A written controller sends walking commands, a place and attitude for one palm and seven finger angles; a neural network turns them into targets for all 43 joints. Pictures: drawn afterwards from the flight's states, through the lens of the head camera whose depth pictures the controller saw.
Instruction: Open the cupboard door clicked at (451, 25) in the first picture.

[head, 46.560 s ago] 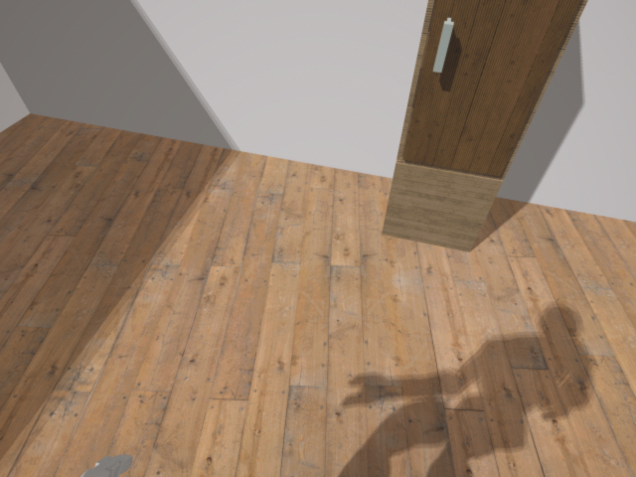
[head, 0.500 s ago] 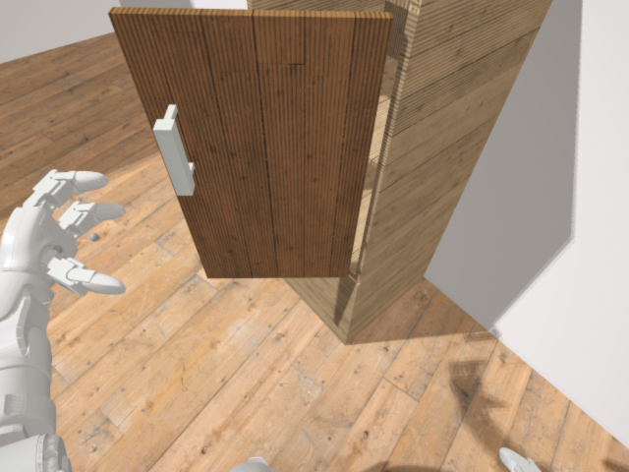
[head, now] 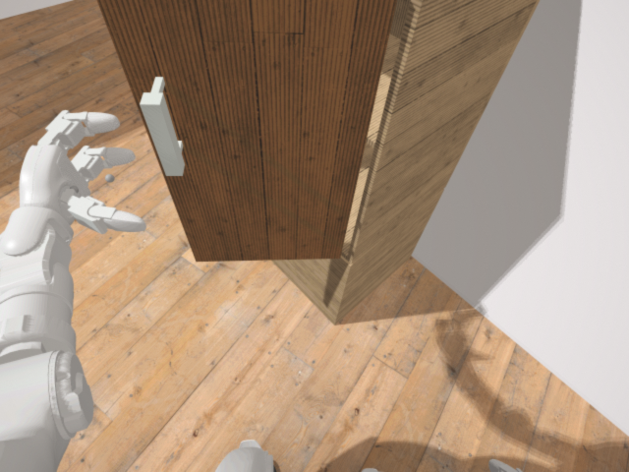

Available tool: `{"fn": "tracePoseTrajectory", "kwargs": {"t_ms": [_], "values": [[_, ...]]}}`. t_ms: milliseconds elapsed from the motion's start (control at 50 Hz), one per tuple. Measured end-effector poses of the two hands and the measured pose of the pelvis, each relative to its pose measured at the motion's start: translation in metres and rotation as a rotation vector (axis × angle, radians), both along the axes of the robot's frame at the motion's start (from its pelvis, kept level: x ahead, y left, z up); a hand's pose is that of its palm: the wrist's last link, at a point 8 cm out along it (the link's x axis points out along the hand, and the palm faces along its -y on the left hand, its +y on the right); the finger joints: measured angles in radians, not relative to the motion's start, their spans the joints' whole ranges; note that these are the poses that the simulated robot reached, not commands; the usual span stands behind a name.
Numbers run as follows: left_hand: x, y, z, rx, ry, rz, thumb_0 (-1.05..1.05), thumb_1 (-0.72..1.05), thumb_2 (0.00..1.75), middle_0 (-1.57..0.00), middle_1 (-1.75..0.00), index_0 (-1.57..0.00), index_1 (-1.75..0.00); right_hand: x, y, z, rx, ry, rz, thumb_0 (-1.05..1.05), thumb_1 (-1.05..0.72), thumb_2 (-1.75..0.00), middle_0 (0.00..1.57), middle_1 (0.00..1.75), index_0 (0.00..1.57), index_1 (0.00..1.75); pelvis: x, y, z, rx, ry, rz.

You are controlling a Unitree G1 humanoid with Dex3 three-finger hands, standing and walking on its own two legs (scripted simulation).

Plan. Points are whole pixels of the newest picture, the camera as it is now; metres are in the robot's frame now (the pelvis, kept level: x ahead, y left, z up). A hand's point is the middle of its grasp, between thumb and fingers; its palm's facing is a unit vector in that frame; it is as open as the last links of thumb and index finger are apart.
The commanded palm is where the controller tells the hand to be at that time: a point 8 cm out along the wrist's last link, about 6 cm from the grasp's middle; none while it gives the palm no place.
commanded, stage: move the hooked fingers beside the handle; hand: left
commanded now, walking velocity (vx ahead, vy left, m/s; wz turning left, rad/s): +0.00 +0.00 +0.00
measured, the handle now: (167, 127) +0.55 +0.21 +0.10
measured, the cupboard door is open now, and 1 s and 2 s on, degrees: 51 51 51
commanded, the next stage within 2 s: none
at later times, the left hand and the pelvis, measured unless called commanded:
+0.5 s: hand (120, 141) +0.50 +0.26 +0.12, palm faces +0.05 -1.00 +0.02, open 14.0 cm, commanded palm +0.49 +0.31 +0.10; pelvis +0.01 -0.01 -0.01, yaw -2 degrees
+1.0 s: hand (108, 145) +0.50 +0.27 +0.11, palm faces +0.05 -1.00 +0.02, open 14.0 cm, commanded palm +0.48 +0.31 +0.10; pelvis +0.02 +0.00 -0.01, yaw -2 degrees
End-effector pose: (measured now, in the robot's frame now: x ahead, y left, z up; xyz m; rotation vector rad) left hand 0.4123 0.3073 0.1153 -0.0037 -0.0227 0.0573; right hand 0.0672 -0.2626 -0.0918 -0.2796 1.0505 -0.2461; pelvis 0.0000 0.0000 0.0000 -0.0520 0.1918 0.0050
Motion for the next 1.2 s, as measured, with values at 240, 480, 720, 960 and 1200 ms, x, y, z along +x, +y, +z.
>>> {"fn": "tracePoseTrajectory", "kwargs": {"t_ms": [240, 480, 720, 960, 1200], "values": [[0.033, 0.003, 0.0, -0.007, 0.035, 0.007, -0.01, -0.5, 0.3, -0.3, -1.2, -0.3, -1.2, -0.058, -0.018, -0.006, -0.026, 0.178, -0.11, 0.01, -0.9, -0.9, 0.2, 0.3, 0.2, 0.3, 0.003, -0.007, -0.005, -0.003, 0.048, -0.018], [0.063, 0.005, 0.002, -0.011, 0.02, -0.005, -0.01, -0.5, 0.3, -0.3, -1.2, -0.3, -1.2, -0.079, -0.026, -0.005, -0.049, 0.278, -0.16, 0.01, -0.9, -0.9, 0.2, 0.3, 0.2, 0.3, 0.009, -0.011, -0.01, -0.012, 0.1, -0.026], [0.073, 0.018, -0.006, 0.002, 0.011, 0.015, -0.02, -0.49, 0.3, -0.3, -1.2, -0.3, -1.2, -0.068, -0.016, -0.007, -0.032, 0.287, -0.163, 0.01, -0.9, -0.9, 0.2, 0.3, 0.2, 0.3, 0.018, -0.006, -0.012, -0.017, 0.134, -0.041], [0.062, 0.022, -0.007, 0.001, -0.015, -0.001, -0.02, -0.5, 0.3, -0.3, -1.2, -0.3, -1.2, -0.042, -0.006, -0.008, -0.02, 0.245, -0.126, 0.01, -0.9, -0.9, 0.2, 0.3, 0.2, 0.3, 0.023, 0.002, -0.011, -0.025, 0.116, -0.03], [0.049, 0.009, -0.011, -0.001, 0.041, 0.002, -0.01, -0.5, 0.3, -0.3, -1.2, -0.3, -1.2, -0.029, 0.0, -0.011, -0.003, 0.168, -0.085, 0.01, -0.9, -0.9, 0.2, 0.3, 0.2, 0.3, 0.012, 0.005, -0.011, -0.02, 0.086, -0.019]]}}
